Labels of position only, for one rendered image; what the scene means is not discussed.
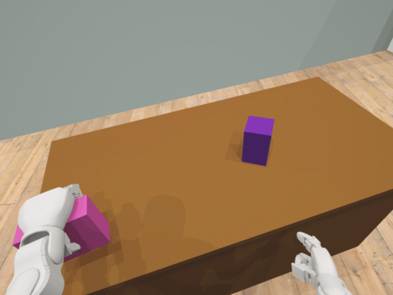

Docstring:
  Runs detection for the right robot forearm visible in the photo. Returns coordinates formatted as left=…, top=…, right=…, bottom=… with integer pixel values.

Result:
left=315, top=274, right=352, bottom=295

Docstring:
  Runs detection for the robot right hand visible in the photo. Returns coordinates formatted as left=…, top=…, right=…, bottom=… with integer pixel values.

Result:
left=291, top=232, right=338, bottom=286

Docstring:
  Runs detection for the robot left hand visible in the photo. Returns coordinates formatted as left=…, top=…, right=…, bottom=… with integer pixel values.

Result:
left=18, top=184, right=84, bottom=258

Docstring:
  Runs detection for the sponge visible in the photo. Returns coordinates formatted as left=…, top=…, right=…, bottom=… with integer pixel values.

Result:
left=12, top=195, right=111, bottom=263

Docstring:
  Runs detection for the left robot forearm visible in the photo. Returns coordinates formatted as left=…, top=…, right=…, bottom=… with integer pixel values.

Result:
left=6, top=226, right=65, bottom=295

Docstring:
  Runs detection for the table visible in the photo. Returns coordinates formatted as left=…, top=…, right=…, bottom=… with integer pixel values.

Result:
left=40, top=77, right=393, bottom=295

